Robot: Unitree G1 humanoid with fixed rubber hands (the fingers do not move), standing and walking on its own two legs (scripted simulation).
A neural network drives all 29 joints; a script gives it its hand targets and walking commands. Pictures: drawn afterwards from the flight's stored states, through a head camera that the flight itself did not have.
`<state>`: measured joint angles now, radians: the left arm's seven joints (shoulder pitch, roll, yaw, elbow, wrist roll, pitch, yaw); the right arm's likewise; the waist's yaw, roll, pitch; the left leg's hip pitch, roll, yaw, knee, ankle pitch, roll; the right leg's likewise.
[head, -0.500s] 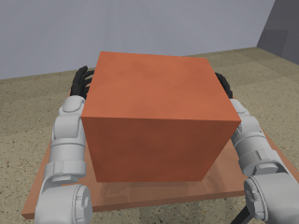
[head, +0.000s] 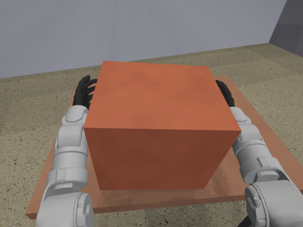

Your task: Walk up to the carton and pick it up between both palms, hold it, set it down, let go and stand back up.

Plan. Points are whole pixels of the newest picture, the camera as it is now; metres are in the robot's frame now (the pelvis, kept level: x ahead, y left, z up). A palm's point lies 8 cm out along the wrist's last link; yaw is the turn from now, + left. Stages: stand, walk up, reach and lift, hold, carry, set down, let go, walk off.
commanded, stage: set down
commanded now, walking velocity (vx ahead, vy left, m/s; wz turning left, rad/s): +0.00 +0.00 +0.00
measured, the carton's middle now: (154, 126) +0.36 +0.00 +0.12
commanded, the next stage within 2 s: none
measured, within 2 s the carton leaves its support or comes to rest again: rests again in 1.80 s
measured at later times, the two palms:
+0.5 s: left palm (89, 114) +0.40 +0.18 +0.14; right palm (224, 117) +0.38 -0.20 +0.13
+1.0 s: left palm (94, 122) +0.41 +0.17 +0.10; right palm (221, 124) +0.39 -0.21 +0.09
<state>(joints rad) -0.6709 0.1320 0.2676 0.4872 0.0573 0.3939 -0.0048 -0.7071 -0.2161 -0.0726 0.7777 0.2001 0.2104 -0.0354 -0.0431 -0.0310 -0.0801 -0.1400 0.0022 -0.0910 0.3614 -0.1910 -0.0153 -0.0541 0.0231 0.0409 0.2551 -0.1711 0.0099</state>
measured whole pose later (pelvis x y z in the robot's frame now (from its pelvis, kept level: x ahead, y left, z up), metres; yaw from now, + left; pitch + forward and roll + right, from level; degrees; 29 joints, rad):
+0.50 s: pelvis +0.00 +0.00 +0.00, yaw -2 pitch +2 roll -1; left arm -0.69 0.10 0.26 0.63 0.08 0.24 0.01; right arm -0.68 -0.21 -0.15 0.85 0.10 0.09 0.03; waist 0.00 -0.02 -0.07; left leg -0.20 0.01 -0.06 0.33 -0.17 -0.01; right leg -0.13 0.02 0.06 0.25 -0.15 0.01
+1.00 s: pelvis +0.01 +0.00 +0.00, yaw -2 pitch +7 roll -1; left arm -0.65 0.10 0.21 0.72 0.06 0.09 0.05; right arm -0.64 -0.21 -0.17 0.88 0.06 -0.02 0.04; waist 0.00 -0.02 -0.11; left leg -0.29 0.01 -0.05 0.34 -0.17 -0.01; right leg -0.23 0.02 0.05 0.25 -0.15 0.01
